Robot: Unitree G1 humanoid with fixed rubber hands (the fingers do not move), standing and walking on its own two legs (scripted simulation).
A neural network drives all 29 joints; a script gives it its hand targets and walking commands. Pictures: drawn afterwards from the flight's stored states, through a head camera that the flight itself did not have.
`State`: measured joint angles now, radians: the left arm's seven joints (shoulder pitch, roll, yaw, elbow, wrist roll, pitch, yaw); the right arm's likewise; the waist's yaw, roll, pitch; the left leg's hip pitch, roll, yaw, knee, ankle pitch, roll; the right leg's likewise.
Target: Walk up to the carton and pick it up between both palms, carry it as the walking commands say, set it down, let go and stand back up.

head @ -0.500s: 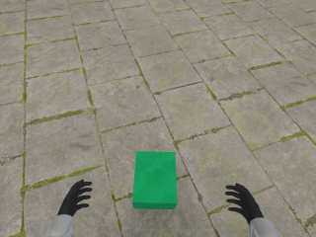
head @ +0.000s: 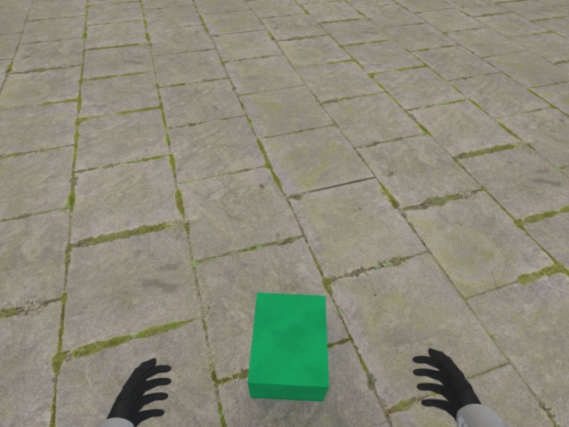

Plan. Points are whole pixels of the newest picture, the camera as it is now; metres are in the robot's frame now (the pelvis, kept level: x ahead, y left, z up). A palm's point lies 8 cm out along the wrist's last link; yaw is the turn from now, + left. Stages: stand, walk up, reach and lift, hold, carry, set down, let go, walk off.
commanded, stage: let go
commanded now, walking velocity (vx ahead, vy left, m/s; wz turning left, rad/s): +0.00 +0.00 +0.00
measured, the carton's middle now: (288, 345) +0.48 -0.03 -0.69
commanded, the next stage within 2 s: stand in 0.02 s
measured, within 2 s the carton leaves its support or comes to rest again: neither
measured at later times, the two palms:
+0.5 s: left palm out of the picture +0.14 +0.28 -0.08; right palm (490, 404) +0.17 -0.30 -0.08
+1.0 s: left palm out of the picture +0.09 +0.30 -0.09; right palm out of the picture +0.11 -0.29 -0.09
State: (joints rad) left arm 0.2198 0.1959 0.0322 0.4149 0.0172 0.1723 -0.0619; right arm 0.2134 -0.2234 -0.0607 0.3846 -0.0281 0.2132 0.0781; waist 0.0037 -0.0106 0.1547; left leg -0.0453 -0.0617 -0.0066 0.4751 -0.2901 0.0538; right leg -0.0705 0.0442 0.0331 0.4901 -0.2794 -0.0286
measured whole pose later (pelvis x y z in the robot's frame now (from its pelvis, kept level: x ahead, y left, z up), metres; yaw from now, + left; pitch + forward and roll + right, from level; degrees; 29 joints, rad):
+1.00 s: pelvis +0.01 +0.00 +0.01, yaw +1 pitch -2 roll +0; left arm 0.22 0.35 0.04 0.90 0.03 -0.01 0.00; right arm 0.23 -0.33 -0.04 0.88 -0.03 -0.02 -0.01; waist 0.01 -0.01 -0.03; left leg -0.12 -0.06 -0.04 0.40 -0.24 0.05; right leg -0.13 0.04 0.02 0.39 -0.23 -0.03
